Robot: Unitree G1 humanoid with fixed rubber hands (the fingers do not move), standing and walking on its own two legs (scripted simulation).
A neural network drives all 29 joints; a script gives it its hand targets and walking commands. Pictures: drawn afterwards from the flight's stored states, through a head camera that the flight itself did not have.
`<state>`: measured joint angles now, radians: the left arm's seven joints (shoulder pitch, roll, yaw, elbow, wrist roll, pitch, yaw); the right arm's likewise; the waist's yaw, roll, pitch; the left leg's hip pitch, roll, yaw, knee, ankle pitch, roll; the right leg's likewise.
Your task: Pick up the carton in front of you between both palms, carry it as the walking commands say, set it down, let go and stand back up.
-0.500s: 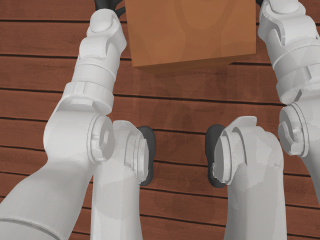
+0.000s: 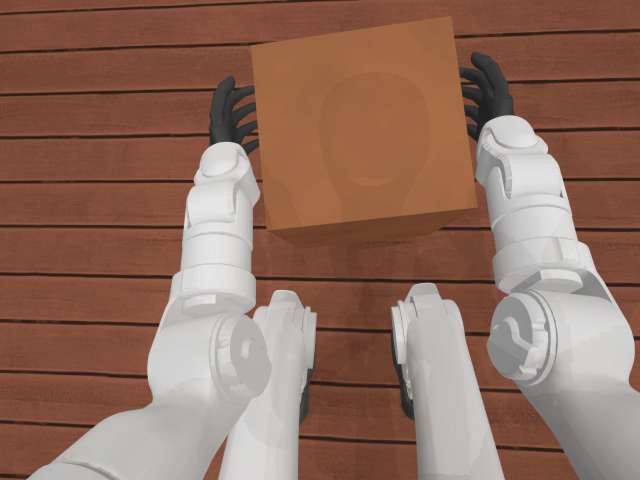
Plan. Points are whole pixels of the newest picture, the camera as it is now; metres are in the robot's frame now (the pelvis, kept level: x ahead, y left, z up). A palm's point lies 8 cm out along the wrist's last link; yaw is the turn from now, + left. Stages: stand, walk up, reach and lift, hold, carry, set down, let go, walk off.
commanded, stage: reach and lift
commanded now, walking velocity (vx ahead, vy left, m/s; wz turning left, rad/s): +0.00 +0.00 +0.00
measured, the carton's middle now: (358, 159) +0.49 -0.03 -0.13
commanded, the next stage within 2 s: none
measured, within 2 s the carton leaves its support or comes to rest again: neither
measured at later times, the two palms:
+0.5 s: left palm (159, 114) +0.45 +0.13 +0.10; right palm (564, 89) +0.45 -0.17 +0.09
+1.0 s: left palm out of the picture +0.41 +0.14 +0.25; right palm out of the picture +0.40 -0.16 +0.24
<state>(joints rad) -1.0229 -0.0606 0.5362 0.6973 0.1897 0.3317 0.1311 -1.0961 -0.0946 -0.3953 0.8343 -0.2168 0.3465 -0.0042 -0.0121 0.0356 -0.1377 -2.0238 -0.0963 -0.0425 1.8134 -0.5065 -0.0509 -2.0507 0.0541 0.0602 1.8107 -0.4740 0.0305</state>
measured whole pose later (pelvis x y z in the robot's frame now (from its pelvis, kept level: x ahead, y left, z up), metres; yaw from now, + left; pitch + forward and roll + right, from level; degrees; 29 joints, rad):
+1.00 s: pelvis +0.10 +0.00 +0.26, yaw -2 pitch +11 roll +0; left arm -0.34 -0.16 0.31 0.52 0.19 0.38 0.08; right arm -0.33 0.11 -0.27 0.52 -0.19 0.40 -0.03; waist -0.01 0.02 -0.15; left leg -0.64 -0.05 -0.08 0.81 -0.37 0.00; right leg -0.66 0.03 0.07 0.80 -0.34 0.01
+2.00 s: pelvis +0.11 +0.00 +0.30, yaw -2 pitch -5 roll +0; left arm -0.28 -0.16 0.26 0.33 0.28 0.64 0.01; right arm -0.26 0.15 -0.22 0.30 -0.27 0.67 0.00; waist -0.01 0.01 0.01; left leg -0.11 -0.03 -0.09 0.42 -0.23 0.00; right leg -0.13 0.02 0.07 0.41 -0.20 0.00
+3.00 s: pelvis +0.15 +0.01 +0.30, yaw -1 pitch +4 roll -2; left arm -0.25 -0.07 0.15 -0.01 0.12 1.02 0.06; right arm -0.23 0.13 -0.10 -0.02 -0.15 1.02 -0.09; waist 0.00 0.02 -0.16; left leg -0.20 0.02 0.02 0.41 -0.27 0.02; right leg -0.37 -0.02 -0.10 0.61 -0.40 0.01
